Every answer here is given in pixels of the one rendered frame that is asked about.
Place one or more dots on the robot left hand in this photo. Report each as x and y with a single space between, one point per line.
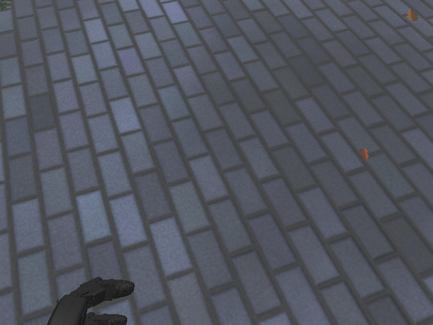
72 308

